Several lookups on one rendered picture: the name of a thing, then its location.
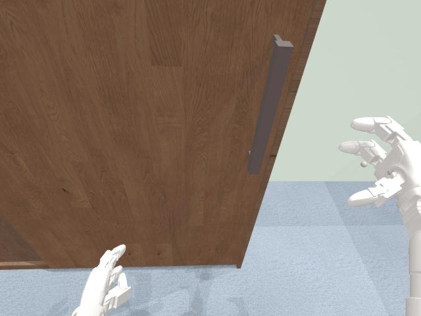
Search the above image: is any left robot forearm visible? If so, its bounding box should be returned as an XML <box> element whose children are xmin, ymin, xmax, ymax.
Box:
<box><xmin>72</xmin><ymin>303</ymin><xmax>105</xmax><ymax>316</ymax></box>

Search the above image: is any robot right hand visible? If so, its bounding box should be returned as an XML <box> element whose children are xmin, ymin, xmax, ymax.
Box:
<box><xmin>338</xmin><ymin>116</ymin><xmax>421</xmax><ymax>207</ymax></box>

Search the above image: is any handle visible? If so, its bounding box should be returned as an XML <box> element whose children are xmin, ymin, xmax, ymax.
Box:
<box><xmin>247</xmin><ymin>34</ymin><xmax>294</xmax><ymax>174</ymax></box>

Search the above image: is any wardrobe door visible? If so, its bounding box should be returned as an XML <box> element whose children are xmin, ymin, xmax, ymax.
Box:
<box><xmin>0</xmin><ymin>213</ymin><xmax>43</xmax><ymax>261</ymax></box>
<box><xmin>0</xmin><ymin>0</ymin><xmax>314</xmax><ymax>269</ymax></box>

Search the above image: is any robot left hand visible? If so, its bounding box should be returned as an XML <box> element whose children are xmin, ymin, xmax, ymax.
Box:
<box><xmin>80</xmin><ymin>244</ymin><xmax>131</xmax><ymax>313</ymax></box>

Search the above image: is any right robot forearm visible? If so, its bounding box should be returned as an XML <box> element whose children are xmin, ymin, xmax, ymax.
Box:
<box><xmin>397</xmin><ymin>186</ymin><xmax>421</xmax><ymax>316</ymax></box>

